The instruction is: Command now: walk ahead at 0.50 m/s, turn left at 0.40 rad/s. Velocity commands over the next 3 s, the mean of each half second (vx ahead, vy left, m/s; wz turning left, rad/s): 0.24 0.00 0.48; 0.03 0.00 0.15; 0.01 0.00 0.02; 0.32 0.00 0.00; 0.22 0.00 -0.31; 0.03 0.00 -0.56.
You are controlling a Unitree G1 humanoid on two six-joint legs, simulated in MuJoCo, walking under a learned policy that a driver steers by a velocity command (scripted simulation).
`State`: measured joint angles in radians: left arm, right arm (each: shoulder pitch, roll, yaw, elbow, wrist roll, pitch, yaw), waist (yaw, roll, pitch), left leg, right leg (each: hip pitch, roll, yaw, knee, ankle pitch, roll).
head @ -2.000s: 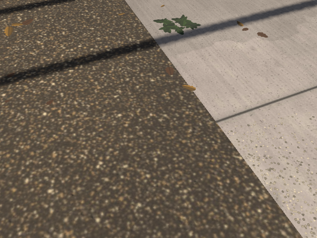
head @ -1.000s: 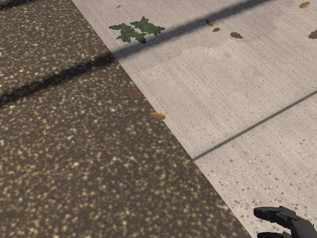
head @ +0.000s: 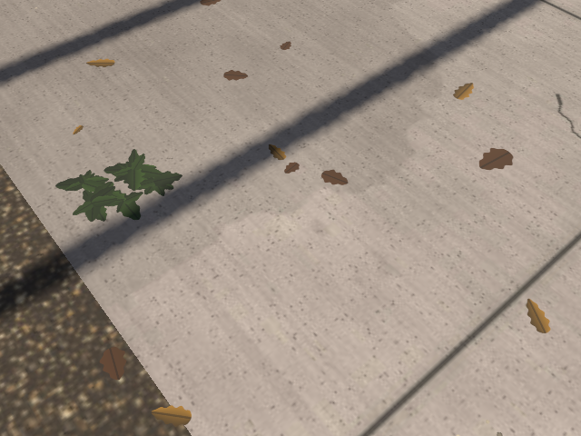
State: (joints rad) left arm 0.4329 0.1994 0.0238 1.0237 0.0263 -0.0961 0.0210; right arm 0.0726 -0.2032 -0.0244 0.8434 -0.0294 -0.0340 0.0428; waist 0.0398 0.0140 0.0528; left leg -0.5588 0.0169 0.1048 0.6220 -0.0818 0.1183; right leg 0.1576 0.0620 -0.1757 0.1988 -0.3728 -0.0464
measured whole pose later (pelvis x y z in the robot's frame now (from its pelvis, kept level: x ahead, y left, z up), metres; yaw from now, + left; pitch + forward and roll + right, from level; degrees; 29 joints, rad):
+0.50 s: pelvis +0.18 +0.02 +0.01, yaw +17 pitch +1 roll +0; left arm 0.10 0.25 0.03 0.79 0.02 0.02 0.02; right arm 0.32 -0.27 -0.07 0.86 -0.01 0.00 -0.02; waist -0.05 -0.04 0.06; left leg -0.17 -0.17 -0.13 0.40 -0.22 0.12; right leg -0.57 -0.03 0.05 0.85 -0.22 0.04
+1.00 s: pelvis +0.22 -0.01 +0.01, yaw +20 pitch -1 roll +0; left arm 0.21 0.23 -0.01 0.90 0.01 0.01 0.02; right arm 0.21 -0.25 -0.02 0.97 -0.01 0.05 -0.03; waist 0.00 0.01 0.05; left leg -0.12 -0.03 -0.07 0.43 -0.27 0.01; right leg -0.25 0.04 0.00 0.45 -0.18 -0.04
